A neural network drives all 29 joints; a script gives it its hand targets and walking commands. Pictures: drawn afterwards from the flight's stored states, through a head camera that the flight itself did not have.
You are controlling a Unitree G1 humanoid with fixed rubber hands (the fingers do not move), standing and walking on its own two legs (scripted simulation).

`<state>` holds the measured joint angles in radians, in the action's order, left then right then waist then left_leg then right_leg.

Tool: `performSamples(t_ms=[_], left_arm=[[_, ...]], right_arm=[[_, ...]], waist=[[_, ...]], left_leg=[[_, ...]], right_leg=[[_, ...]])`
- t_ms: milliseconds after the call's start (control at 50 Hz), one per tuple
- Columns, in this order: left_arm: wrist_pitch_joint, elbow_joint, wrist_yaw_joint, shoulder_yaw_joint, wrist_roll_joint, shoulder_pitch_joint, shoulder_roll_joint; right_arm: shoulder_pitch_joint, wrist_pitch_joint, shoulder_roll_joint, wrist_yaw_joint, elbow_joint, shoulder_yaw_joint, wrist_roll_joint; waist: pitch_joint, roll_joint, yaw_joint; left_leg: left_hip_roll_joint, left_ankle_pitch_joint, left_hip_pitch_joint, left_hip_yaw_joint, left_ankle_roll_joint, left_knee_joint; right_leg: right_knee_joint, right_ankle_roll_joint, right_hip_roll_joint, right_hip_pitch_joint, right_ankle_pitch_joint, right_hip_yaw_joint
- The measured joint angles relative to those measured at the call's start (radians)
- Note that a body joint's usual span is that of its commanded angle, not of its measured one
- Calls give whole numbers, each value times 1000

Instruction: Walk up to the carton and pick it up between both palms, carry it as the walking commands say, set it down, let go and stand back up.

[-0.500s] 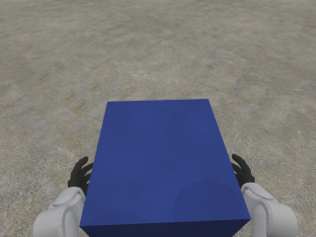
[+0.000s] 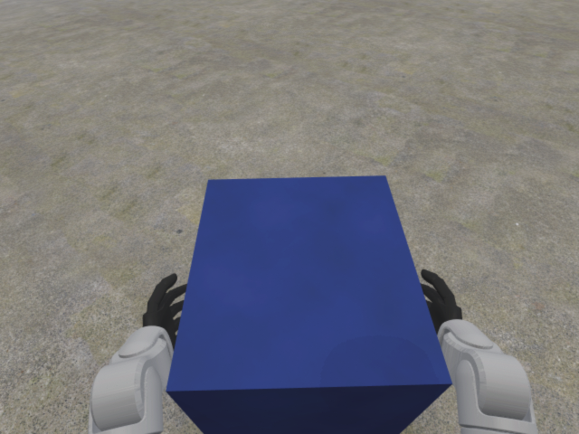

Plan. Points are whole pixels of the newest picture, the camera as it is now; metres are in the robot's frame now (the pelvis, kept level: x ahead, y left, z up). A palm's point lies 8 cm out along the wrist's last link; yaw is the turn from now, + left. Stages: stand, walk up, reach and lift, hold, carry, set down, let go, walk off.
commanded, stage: carry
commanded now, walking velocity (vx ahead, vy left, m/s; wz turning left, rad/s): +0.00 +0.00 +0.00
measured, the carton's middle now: (300, 309) +0.32 -0.01 +0.01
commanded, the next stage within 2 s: none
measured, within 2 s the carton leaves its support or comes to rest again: neither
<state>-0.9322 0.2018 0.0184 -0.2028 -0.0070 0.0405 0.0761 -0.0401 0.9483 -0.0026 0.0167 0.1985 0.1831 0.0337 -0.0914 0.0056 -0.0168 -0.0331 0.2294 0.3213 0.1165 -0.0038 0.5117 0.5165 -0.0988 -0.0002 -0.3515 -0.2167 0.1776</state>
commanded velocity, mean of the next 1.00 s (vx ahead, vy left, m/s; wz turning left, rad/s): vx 0.00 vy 0.00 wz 0.00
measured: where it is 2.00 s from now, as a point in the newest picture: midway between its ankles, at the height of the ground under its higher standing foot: outside the picture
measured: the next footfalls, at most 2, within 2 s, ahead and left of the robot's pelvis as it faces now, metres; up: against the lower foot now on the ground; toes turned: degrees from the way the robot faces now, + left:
none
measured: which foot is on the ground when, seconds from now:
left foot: down 0.00-1.00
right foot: down 0.00-1.00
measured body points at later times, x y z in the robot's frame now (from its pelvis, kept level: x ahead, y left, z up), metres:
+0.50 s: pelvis +0.00 +0.01 +0.00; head +0.00 +0.00 +0.45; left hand +0.28 +0.19 +0.04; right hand +0.28 -0.18 +0.04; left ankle +0.02 +0.12 -0.73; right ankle +0.04 -0.06 -0.73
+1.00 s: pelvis +0.01 +0.02 +0.00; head +0.00 +0.02 +0.45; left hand +0.29 +0.20 +0.04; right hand +0.28 -0.17 +0.03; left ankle +0.02 +0.12 -0.73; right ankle +0.04 -0.06 -0.73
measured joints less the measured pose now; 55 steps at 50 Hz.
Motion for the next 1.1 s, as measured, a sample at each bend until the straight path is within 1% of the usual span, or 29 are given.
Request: performSamples(t_ms=[80, 160, 240, 340, 420, 500, 600, 680, 760, 860, 940, 1020, 1100], left_arm=[[20, -69, -12, -4, 16, 14, -9], [13, -27, -6, -4, -3, 2, -9], [38, -87, -16, -7, 11, 20, -16], [47, -76, -16, -3, 4, 24, -20], [62, -106, -20, 0, 11, 37, -26], [63, -93, -19, 4, 9, 37, -27], [73, -121, -26, 5, 16, 42, -28], [71, -107, -25, 8, 16, 35, -27], [85, -146, -31, 9, 29, 44, -33], [91, -135, -31, 13, 24, 38, -36], [106, -168, -36, 17, 32, 46, -43], [105, -144, -34, 21, 25, 38, -43], [122, -185, -42, 22, 39, 48, -48]], right_arm=[[-20, -16, -1, -10, -71, -1, -19], [-3, -12, -8, -2, -24, -2, -11], [-23, -33, -10, -10, -81, 1, -30], [-20, -43, -11, -10, -61, 2, -29], [-30, -58, -9, -14, -90, 3, -37], [-24, -62, -9, -14, -74, 3, -34], [-30, -69, -5, -18, -100, 2, -41], [-24, -69, -6, -18, -87, 2, -38], [-35, -84, -5, -26, -130, 3, -51], [-26, -91, -8, -26, -116, 2, -50], [-32, -106, -8, -33, -147, 3, -59], [-20, -106, -9, -31, -119, 0, -55], [-29, -122, -8, -37, -159, 1, -68]], waist=[[-10, 5, 5], [8, 6, 13], [2, 5, 18], [15, 2, 21], [11, -1, 19], [16, -1, 17], [10, -2, 14], [12, -4, 13], [6, -5, 14], [14, -8, 17], [9, -7, 18], [16, -7, 20], [7, -6, 19]], left_leg=[[-1, -6, 4, 1, -1, -7], [0, -8, 5, 1, -2, -8], [2, -11, 5, 3, -4, -14], [4, -8, 3, 4, -7, -14], [6, -5, 1, 6, -10, -14], [8, 2, -3, 8, -13, -10], [10, 8, -7, 10, -16, -7], [11, 12, -10, 11, -18, -5], [12, 15, -14, 13, -20, -6], [13, 18, -16, 14, -22, -4], [14, 19, -18, 16, -25, -4], [15, 21, -19, 18, -27, -2], [15, 22, -21, 19, -30, -3]], right_leg=[[-11, 0, -2, -3, 10, -1], [-12, 2, 0, -4, 11, -1], [-17, 4, 1, -4, 14, -2], [-16, 7, 3, -3, 12, -3], [-14, 11, 6, -3, 9, -6], [-7, 15, 8, 0, 3, -8], [-5, 19, 10, 4, -2, -10], [-2, 22, 12, 6, -6, -12], [-4, 25, 13, 10, -6, -14], [-3, 28, 14, 12, -8, -15], [-3, 31, 15, 13, -8, -17], [-2, 34, 16, 15, -8, -19], [-5, 37, 17, 17, -7, -21]])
